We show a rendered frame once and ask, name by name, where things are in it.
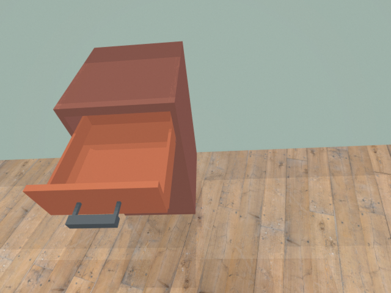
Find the handle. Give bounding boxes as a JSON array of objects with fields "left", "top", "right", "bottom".
[{"left": 65, "top": 201, "right": 122, "bottom": 229}]

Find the drawer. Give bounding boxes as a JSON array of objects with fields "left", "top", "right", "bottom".
[{"left": 23, "top": 111, "right": 176, "bottom": 215}]

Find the cabinet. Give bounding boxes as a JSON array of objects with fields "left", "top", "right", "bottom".
[{"left": 53, "top": 42, "right": 197, "bottom": 215}]

